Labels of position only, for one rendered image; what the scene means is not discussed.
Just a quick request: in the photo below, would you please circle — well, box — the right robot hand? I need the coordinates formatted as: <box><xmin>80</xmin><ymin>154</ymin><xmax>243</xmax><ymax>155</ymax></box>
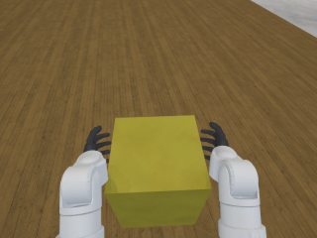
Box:
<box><xmin>200</xmin><ymin>122</ymin><xmax>229</xmax><ymax>161</ymax></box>

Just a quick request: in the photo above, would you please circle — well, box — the left robot hand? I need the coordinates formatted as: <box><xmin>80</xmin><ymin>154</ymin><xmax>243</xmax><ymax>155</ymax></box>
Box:
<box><xmin>83</xmin><ymin>125</ymin><xmax>112</xmax><ymax>164</ymax></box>

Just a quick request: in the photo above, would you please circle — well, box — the carton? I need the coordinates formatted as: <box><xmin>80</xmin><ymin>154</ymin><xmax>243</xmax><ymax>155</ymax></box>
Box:
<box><xmin>104</xmin><ymin>115</ymin><xmax>212</xmax><ymax>228</ymax></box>

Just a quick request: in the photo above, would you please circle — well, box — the robot right forearm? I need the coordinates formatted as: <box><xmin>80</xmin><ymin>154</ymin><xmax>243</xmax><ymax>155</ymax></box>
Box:
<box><xmin>209</xmin><ymin>146</ymin><xmax>266</xmax><ymax>238</ymax></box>

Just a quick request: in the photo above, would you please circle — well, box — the robot left forearm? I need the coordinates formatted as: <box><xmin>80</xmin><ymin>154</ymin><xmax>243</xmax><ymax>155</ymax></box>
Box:
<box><xmin>55</xmin><ymin>150</ymin><xmax>108</xmax><ymax>238</ymax></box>

